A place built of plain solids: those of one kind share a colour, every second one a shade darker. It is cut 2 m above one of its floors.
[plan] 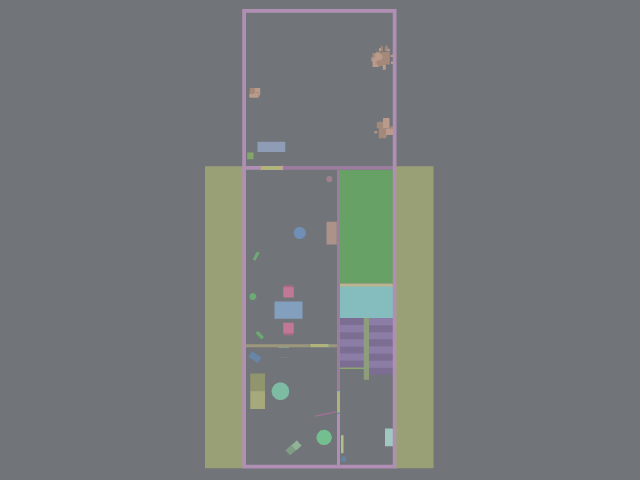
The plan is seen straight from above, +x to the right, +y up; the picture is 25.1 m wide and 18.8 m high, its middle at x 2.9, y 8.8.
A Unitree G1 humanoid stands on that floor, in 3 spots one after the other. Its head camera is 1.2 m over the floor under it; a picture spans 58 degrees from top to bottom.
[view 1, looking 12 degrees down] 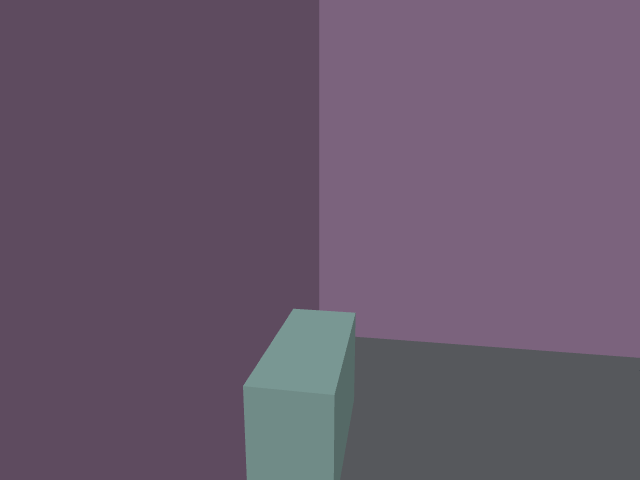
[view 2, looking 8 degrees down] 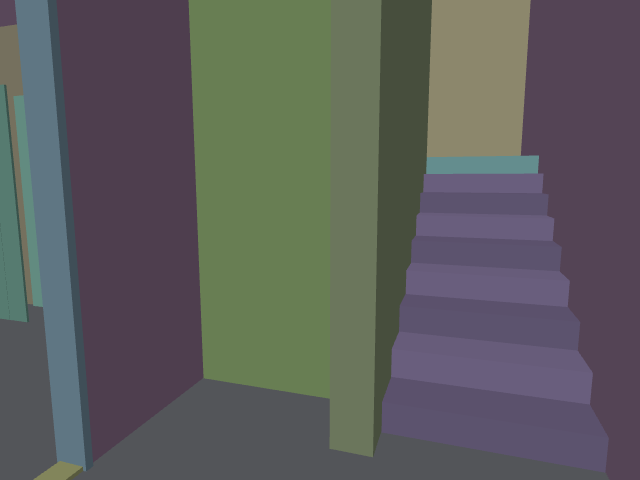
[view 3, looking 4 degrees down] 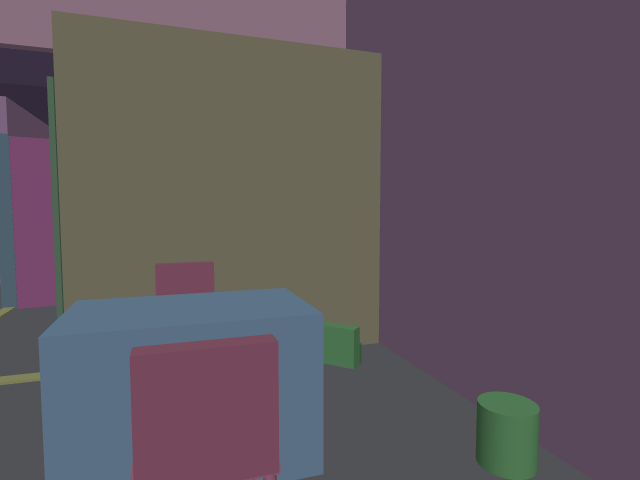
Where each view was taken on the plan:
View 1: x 5.28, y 2.62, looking -80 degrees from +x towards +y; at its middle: wall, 2.72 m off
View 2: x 5.13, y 1.60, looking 108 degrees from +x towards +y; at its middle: top_riser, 2.28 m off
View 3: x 1.75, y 8.17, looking -109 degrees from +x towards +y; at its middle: kitchen_wall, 3.66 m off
